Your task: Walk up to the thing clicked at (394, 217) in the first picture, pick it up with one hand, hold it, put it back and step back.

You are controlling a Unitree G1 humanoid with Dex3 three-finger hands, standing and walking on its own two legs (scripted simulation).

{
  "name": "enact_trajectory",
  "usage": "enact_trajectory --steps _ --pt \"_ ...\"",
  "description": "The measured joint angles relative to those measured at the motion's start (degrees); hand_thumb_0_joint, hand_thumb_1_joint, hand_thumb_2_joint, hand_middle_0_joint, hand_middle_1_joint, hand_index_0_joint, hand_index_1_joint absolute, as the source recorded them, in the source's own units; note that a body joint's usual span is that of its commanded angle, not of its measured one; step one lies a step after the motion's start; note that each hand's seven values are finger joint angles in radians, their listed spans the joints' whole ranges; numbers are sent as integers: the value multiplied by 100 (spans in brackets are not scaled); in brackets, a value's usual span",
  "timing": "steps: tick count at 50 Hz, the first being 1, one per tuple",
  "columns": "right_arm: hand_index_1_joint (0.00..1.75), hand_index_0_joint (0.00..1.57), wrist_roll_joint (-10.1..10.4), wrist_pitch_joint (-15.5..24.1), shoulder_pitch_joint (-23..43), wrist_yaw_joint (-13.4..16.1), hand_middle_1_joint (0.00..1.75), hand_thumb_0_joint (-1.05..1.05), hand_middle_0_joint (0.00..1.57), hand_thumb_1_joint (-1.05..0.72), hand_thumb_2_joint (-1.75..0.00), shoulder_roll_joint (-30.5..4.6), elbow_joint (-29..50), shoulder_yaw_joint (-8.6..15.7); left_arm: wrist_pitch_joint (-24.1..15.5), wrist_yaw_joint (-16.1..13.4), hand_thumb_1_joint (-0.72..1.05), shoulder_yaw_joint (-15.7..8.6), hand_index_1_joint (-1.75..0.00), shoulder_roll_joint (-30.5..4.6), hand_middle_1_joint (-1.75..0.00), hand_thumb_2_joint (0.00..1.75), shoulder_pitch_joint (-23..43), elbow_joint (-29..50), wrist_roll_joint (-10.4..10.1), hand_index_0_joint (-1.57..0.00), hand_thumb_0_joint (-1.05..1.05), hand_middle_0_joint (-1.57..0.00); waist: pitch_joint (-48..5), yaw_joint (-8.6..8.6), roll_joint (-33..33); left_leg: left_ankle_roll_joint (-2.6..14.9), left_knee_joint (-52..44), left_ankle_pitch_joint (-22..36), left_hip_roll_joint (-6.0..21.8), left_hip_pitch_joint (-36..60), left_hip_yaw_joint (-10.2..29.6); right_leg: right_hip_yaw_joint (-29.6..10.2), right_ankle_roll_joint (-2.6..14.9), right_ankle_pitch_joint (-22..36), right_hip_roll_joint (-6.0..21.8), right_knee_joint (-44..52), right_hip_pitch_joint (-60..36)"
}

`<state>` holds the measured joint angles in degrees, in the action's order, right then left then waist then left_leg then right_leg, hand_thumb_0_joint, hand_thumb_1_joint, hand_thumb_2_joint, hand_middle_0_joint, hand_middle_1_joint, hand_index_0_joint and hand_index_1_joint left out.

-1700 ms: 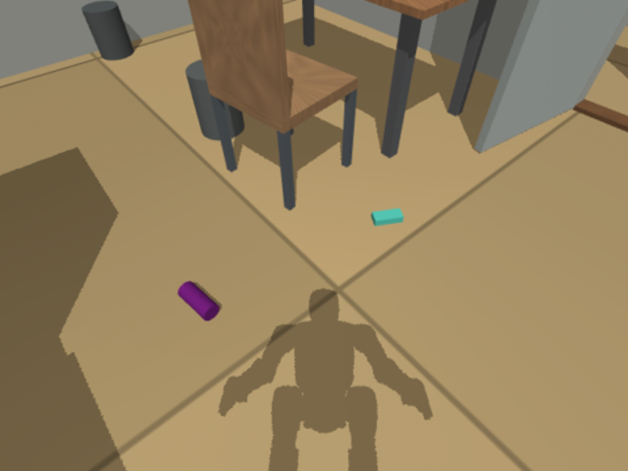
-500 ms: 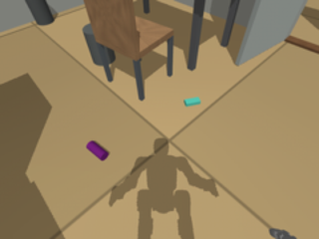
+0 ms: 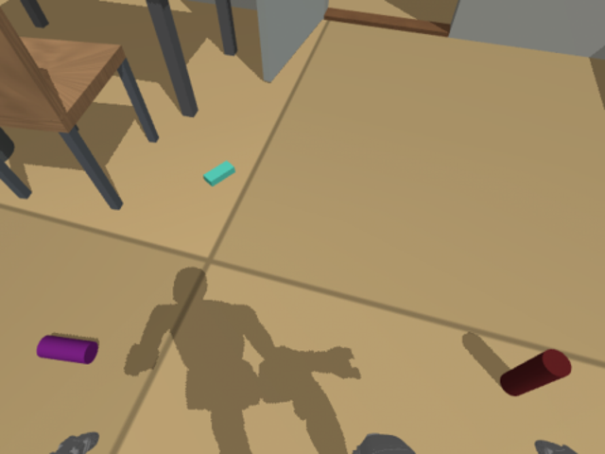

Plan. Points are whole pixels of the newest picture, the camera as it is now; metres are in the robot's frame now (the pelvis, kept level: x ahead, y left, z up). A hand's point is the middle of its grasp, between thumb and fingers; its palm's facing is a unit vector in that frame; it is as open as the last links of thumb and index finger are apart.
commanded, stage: walk up
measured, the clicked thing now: (219, 173) +1.26 +0.33 -0.75
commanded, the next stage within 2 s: stand in 1.52 s
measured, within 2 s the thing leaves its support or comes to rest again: neither
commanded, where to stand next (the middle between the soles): +0.09 -0.03 m, yaw -32 degrees
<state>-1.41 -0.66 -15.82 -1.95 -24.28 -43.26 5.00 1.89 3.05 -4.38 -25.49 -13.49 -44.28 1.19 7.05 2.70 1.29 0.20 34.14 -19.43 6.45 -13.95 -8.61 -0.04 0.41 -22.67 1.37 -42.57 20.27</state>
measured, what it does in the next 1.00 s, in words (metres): steps on the spot, turning right: right foot, then left foot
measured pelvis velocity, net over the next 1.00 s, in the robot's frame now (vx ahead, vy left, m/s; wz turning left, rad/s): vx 0.01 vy -0.01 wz -0.50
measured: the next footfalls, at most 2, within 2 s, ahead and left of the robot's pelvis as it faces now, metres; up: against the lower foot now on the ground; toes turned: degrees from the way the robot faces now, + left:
right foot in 0.06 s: +0.04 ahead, -0.14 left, +0.00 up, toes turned -4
left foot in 0.36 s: +0.14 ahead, +0.10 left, +0.00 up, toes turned -14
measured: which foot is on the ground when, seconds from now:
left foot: down 0.00-0.06, up 0.08-0.34, down 0.36-0.68, up 0.70-0.90, down 0.92-1.00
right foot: up 0.00-0.04, down 0.06-0.38, up 0.40-0.64, down 0.66-1.00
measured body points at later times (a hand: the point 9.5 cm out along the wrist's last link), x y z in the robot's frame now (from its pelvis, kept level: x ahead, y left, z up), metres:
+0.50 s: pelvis +0.01 +0.01 -0.02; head +0.05 +0.01 +0.43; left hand +0.22 +0.27 -0.13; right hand -0.01 -0.32 -0.11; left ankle +0.10 +0.11 -0.73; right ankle -0.04 -0.11 -0.67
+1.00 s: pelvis +0.01 -0.01 -0.02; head +0.03 -0.03 +0.43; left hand +0.22 +0.23 -0.13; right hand -0.05 -0.33 -0.14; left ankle +0.09 +0.10 -0.73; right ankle -0.04 -0.12 -0.73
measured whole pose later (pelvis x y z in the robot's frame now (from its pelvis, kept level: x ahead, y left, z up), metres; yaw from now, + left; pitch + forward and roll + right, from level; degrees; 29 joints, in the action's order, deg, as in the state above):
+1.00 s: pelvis +0.01 -0.01 -0.02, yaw -29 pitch -2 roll +1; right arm -0.9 0.8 -11.2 -0.5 -21.7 -49.0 1.8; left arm -0.4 -0.4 -1.2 -22.2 -14.2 -48.5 0.0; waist 6.7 -0.7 -0.4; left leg -0.7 41.3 -20.0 1.7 -19.0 -1.6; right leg -5.8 0.8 -25.8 -2.2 -46.6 21.1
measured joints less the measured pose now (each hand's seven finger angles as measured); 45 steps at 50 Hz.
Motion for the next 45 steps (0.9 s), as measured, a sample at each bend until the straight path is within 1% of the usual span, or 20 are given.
enact_trajectory --steps 2,3,4,6,9,16,18,19,20,22,25,27,31,33,34,35,37,38,42,45 --pt "30 20 29 -60 -135 -14 30 1 21 -91 -90 -62 29 12 -65 -29 91 -4 -30 20 -30 90 30 44 6 -20 1 -20 -34 59 58 -66 348 -209 119 -130 -118 139 91 191 -81 601 -324" --pt "30 20 53 -92 -186 -13 30 1 21 -91 -90 -114 31 21 -128 -52 91 -13 -30 60 -30 90 55 61 16 -20 1 -20 -21 71 154 -69 641 -356 239 -233 -129 157 83 420 -188 832 -438" --pt "30 20 76 -135 -190 6 30 1 20 -91 -90 -156 -11 37 -191 -82 91 -15 -30 135 -30 90 92 84 34 -20 1 -20 51 95 294 -26 1079 -530 298 -369 64 162 49 438 -310 769 -449" --pt "30 20 99 -235 -155 57 30 1 20 -91 -90 -126 -134 12 -272 -114 91 27 -30 218 -30 90 57 188 23 -20 1 -20 86 15 276 -50 2030 -1031 7 -668 479 -54 71 343 -372 551 -383" --pt "30 20 128 -200 -126 70 30 1 20 -91 -90 -56 -209 -75 -273 -184 91 123 -30 337 -30 90 -30 267 -40 -21 1 -20 62 -63 206 -60 2562 -1059 -263 -989 740 -361 70 381 -403 604 -451" --pt "30 20 67 -15 -28 94 30 1 20 -91 -90 116 -116 -156 -189 -241 90 232 -30 370 -30 90 -130 402 -7 -21 1 -21 -12 -156 -18 35 1424 -554 -466 -1044 889 -863 -46 220 -489 236 -305" --pt "30 20 51 60 -14 121 30 1 20 -91 -90 138 -76 -136 -116 -249 90 227 -30 327 -30 90 -108 429 -35 -21 1 -21 -41 -153 -100 87 803 -44 -569 -829 893 -971 -118 44 -517 -111 -133" --pt "30 20 16 96 8 142 30 1 20 -91 -90 177 -68 -123 -77 -265 90 206 -30 291 -30 90 -64 417 -57 -21 1 -21 -26 -149 -202 44 799 196 -612 -837 831 -1048 -96 -45 -504 -342 -26" --pt "30 20 0 115 35 153 30 1 20 -91 -90 216 -59 -131 -37 -295 90 180 -30 264 -30 90 -15 376 -70 -21 1 -21 -10 -172 -289 16 907 170 -604 -872 736 -1117 -39 -266 -543 -676 115" --pt "30 20 16 133 111 126 30 1 20 -91 -90 266 -63 -169 2 -339 90 162 -30 208 -30 90 35 261 -62 -21 1 -21 34 -173 -323 25 1003 69 -458 -861 629 -955 11 -664 -678 -1581 417" --pt "30 20 3 165 145 138 30 1 21 -91 -90 336 -46 -216 -21 -270 91 84 -30 82 -30 90 19 111 -73 -21 1 -21 57 -147 -381 11 795 144 -272 -745 529 -596 51 -557 -603 -2309 657" --pt "30 20 -40 182 114 125 30 1 21 -91 -90 295 -25 -230 -40 -179 91 28 -30 44 -30 90 -40 41 -86 -21 1 -21 30 -145 -378 0 628 222 -186 -701 463 -433 47 -506 -432 -1987 588" --pt "30 20 -104 163 3 81 30 1 21 -90 -90 48 61 -192 -92 -82 91 0 -30 66 -30 90 -225 -83 -44 -21 1 -21 -45 -157 -205 -48 643 186 23 -724 343 -177 35 -668 -199 -645 124" --pt "30 20 -72 90 -25 83 30 1 21 -90 -90 -89 67 -152 -166 -112 91 -6 -30 95 -30 90 -315 -164 -13 -21 1 -21 -67 -176 -49 -112 915 36 185 -821 346 -58 54 -38 -244 139 -205" --pt "30 20 -46 41 -18 102 30 1 21 -90 -90 -155 36 -117 -199 -143 91 -11 -30 148 -30 90 -321 -219 20 -21 1 -21 -23 -156 122 -62 1114 -67 307 -877 446 25 46 173 -361 190 -265" --pt "30 20 -13 -27 -1 129 30 1 21 -90 -90 -167 -31 -91 -224 -171 91 0 -30 176 -30 90 -358 -244 51 -21 1 -21 -39 -161 182 -24 1315 -333 265 -952 593 42 51 154 -405 111 -238" --pt "30 20 29 -139 97 180 30 1 20 -91 -90 -131 -184 -96 -262 -205 91 45 -30 196 -30 90 -450 -269 70 -21 1 -21 -85 -279 94 1 1836 -904 -37 -1077 792 -138 97 74 -378 -31 -139" --pt "30 20 61 -144 145 190 30 1 20 -91 -90 -132 -235 -106 -275 -223 91 74 -30 231 -30 90 -472 -296 50 -21 1 -21 -81 -312 92 16 2020 -1012 -143 -1115 862 -206 104 84 -374 -14 -141" --pt "30 20 103 -35 286 204 30 1 20 -91 -90 -82 -356 -179 -320 -268 90 190 -30 335 -30 90 -484 -338 33 -21 1 -21 -80 -369 78 48 1903 -929 -327 -1064 868 -399 78 166 -365 71 -115" --pt "30 20 107 24 368 191 30 1 20 -91 -90 1 -412 -227 -329 -290 90 258 -30 353 -30 90 -419 -305 1 -21 1 -21 -73 -380 37 77 1213 -691 -418 -770 828 -494 38 148 -372 -16 -32"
